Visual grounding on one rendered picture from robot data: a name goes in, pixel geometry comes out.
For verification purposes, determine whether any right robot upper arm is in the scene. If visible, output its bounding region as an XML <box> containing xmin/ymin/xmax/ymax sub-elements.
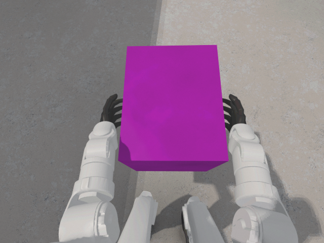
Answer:
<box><xmin>231</xmin><ymin>206</ymin><xmax>298</xmax><ymax>243</ymax></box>

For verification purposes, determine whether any right robot thigh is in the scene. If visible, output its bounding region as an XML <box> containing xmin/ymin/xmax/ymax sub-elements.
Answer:
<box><xmin>182</xmin><ymin>201</ymin><xmax>225</xmax><ymax>243</ymax></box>

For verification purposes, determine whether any carton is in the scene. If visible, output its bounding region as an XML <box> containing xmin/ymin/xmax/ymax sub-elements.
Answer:
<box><xmin>118</xmin><ymin>45</ymin><xmax>229</xmax><ymax>172</ymax></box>

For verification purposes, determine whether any left robot upper arm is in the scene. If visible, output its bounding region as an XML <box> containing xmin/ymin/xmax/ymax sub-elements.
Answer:
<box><xmin>51</xmin><ymin>200</ymin><xmax>120</xmax><ymax>243</ymax></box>

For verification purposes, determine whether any robot thigh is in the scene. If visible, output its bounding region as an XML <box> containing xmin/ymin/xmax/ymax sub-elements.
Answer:
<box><xmin>182</xmin><ymin>201</ymin><xmax>225</xmax><ymax>243</ymax></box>
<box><xmin>117</xmin><ymin>196</ymin><xmax>158</xmax><ymax>243</ymax></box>

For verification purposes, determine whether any robot left forearm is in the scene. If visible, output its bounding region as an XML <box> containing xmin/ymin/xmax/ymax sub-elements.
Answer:
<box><xmin>59</xmin><ymin>121</ymin><xmax>118</xmax><ymax>241</ymax></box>

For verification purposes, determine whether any left robot hand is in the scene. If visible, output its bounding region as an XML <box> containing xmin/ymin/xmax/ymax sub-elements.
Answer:
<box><xmin>100</xmin><ymin>94</ymin><xmax>123</xmax><ymax>128</ymax></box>

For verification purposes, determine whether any robot right forearm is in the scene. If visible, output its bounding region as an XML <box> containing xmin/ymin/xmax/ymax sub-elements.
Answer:
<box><xmin>228</xmin><ymin>124</ymin><xmax>298</xmax><ymax>237</ymax></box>

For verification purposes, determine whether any right robot hand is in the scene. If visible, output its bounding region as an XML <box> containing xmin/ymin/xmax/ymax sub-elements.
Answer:
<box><xmin>222</xmin><ymin>94</ymin><xmax>246</xmax><ymax>132</ymax></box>

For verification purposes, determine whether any left robot thigh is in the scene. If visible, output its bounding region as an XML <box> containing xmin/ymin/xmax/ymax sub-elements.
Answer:
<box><xmin>117</xmin><ymin>196</ymin><xmax>158</xmax><ymax>243</ymax></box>

